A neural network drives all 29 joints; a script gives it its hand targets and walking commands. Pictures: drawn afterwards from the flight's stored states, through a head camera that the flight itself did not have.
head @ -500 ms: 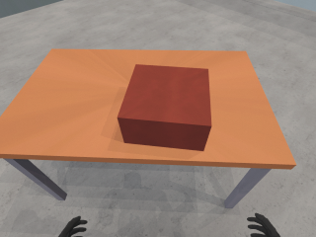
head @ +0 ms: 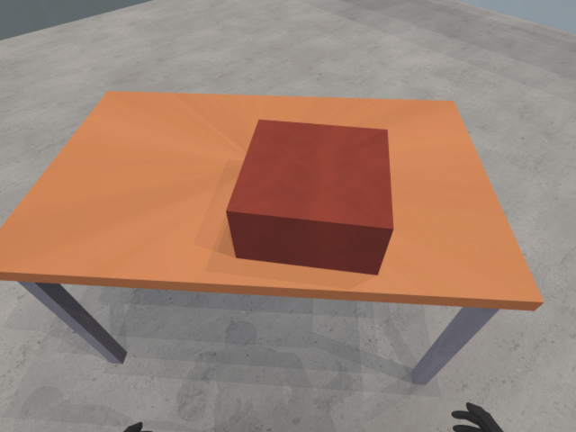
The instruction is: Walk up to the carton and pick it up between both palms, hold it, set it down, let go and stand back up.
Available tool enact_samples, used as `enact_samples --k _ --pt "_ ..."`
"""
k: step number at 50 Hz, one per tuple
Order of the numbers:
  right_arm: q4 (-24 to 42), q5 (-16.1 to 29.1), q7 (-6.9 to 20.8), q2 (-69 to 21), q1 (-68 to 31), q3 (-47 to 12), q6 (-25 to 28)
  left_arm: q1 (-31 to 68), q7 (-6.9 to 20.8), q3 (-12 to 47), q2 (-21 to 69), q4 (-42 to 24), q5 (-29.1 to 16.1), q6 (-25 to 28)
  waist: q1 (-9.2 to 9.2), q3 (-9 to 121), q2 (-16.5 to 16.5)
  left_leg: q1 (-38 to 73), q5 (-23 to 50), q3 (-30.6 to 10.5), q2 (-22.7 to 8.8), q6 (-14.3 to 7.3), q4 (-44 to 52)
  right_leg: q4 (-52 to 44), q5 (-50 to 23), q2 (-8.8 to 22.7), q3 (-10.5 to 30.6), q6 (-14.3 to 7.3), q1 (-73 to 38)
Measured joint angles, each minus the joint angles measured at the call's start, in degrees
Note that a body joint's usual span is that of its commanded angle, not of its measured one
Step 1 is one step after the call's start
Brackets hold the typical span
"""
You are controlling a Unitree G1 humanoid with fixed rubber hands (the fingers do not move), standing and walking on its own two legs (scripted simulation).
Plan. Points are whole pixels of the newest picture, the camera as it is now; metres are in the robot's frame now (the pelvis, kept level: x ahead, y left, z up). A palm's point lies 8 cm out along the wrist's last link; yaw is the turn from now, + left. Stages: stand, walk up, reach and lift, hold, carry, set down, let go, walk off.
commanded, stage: walk up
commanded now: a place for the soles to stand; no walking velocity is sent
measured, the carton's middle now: (314, 191) +0.57 -0.02 -0.05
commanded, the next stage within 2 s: reach and lift in 0.74 s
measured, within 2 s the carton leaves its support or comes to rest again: neither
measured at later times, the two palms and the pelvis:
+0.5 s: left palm out of the picture +0.10 +0.26 -0.09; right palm out of the picture +0.12 -0.26 -0.09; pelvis +0.01 +0.00 +0.00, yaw +1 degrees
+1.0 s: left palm (134, 379) +0.20 +0.25 -0.06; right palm (497, 406) +0.17 -0.26 -0.07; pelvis +0.00 -0.02 +0.00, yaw -3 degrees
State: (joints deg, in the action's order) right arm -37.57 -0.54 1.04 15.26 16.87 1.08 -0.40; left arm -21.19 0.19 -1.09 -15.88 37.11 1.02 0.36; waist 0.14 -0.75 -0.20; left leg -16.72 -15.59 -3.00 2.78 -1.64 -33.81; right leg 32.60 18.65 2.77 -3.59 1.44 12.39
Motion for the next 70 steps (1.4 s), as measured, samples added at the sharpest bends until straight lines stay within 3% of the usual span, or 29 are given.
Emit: enact_samples --k 39,43,47,53,59,65,70 --pt "0.53 0.21 -0.23 0.19 -0.60 -0.48 -0.19 0.76 -0.19 0.26 -0.44 -1.45 0.01 -0.43 -0.03 0.07 -0.33 0.75 -1.22 -0.89 0.40 0.25 -0.50 0.39 1.70 0.46 -0.92 0.01 -1.32" --pt "-9.60 -2.93 0.77 -1.30 -9.21 4.91 7.81 7.20 -2.51 -0.63 -1.78 -1.68 -1.21 -8.80 1.88 -2.23 -0.24 -1.47 -3.15 1.61 -1.57 0.98 -4.64 4.88 2.82 -1.11 1.36 -1.37 2.06" --pt "-11.98 -2.92 1.17 -1.98 -14.66 4.86 11.48 14.23 -2.77 -2.32 -2.48 -7.09 -2.26 -11.96 2.23 -5.30 0.56 -0.65 -3.40 2.59 -2.79 1.24 -5.46 5.76 2.68 -2.05 2.08 -0.87 1.65" --pt "-8.13 0.16 -0.32 -3.44 -10.89 1.54 13.73 13.37 -0.05 -3.71 -0.99 -10.81 -2.18 -10.95 0.98 -3.63 2.06 6.95 -0.76 3.18 -3.79 2.18 2.83 -3.18 -0.61 -3.06 2.57 -1.62 -5.87" --pt "-2.55 1.94 -1.73 -3.79 -5.81 0.71 12.14 12.08 1.54 -3.72 -0.98 -7.75 -2.34 -10.60 2.35 -4.30 2.48 11.49 0.97 3.81 -3.92 2.27 7.69 -7.92 -2.48 -3.17 3.07 -1.70 -10.13" --pt "2.18 3.25 -2.20 -5.87 -6.07 1.00 13.58 11.45 1.01 -1.96 -2.85 -8.04 -5.61 -4.03 3.42 -5.14 1.90 10.44 2.22 4.66 -4.03 2.22 9.36 -9.25 -3.83 -3.22 3.76 -1.65 -8.63" --pt "1.63 4.31 -3.21 -7.12 -7.74 1.01 14.93 12.48 1.94 -0.91 -3.95 -5.76 -8.96 1.96 3.55 -4.12 1.03 9.24 2.34 5.00 -4.07 1.96 9.47 -9.98 -4.38 -3.22 4.03 -1.41 -7.62"
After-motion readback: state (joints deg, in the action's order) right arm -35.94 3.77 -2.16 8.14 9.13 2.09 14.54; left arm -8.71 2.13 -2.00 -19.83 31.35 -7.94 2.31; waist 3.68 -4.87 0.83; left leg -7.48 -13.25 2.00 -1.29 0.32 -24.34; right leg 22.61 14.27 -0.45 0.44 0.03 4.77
